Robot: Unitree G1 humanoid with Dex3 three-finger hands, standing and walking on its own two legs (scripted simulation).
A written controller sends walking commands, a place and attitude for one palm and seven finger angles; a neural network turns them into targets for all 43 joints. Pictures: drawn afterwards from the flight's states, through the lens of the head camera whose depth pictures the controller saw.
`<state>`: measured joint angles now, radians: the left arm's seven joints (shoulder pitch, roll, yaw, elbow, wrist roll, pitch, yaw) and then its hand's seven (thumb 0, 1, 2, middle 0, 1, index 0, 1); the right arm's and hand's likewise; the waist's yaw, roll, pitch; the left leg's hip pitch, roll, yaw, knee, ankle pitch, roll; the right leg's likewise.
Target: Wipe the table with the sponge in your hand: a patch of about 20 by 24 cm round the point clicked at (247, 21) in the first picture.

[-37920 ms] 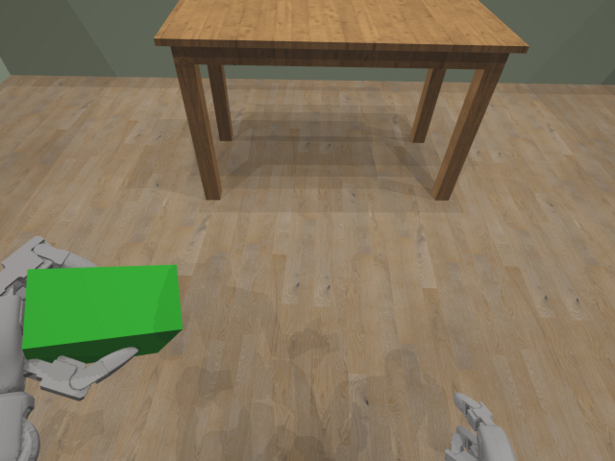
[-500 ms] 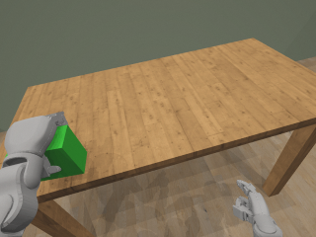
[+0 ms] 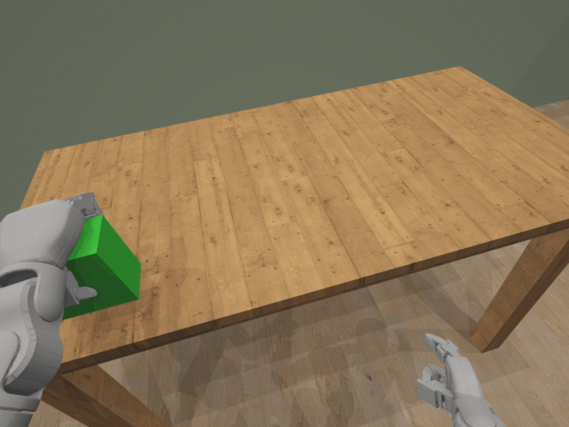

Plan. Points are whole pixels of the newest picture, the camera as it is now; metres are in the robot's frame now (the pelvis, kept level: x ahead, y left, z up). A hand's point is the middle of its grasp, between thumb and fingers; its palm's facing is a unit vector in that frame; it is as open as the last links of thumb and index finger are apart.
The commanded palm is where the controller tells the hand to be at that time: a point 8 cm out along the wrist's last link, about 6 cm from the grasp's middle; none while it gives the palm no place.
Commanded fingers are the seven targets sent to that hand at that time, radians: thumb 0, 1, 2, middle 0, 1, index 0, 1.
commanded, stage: move the sponge above the wiping area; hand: left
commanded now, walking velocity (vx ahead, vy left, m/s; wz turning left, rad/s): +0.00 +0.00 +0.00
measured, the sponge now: (85, 277) +0.25 +0.33 +0.10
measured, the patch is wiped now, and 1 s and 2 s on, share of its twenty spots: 0.00 0.00 0.00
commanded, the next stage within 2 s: none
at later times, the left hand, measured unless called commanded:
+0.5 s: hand (68, 258) +0.25 +0.34 +0.13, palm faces +0.04 -0.06 -1.00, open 10.3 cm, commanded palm +0.22 +0.33 +0.20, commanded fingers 0.00 0.10 1.30 -1.20 -1.60 -1.20 -1.60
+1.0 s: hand (66, 268) +0.25 +0.36 +0.11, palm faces -0.08 -0.04 -1.00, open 10.3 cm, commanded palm +0.24 +0.36 +0.18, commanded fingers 0.00 0.10 1.30 -1.20 -1.60 -1.20 -1.60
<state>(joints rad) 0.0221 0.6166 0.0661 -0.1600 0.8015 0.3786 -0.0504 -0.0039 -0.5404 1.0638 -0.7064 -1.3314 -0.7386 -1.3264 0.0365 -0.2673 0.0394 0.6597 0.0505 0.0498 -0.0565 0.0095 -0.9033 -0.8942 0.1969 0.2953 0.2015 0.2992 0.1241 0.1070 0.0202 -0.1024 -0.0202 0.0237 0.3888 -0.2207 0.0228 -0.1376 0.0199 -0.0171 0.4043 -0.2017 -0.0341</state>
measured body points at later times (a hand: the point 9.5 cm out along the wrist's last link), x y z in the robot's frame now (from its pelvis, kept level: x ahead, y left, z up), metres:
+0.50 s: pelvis +0.01 +0.01 +0.00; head +0.01 -0.02 +0.45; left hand +0.25 +0.34 +0.19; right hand +0.26 -0.17 -0.09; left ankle +0.00 +0.10 -0.74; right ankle +0.02 -0.10 -0.74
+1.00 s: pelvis +0.01 +0.01 +0.00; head +0.02 -0.03 +0.45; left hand +0.25 +0.36 +0.16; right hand +0.23 -0.22 -0.10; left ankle +0.00 +0.10 -0.74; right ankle +0.02 -0.10 -0.74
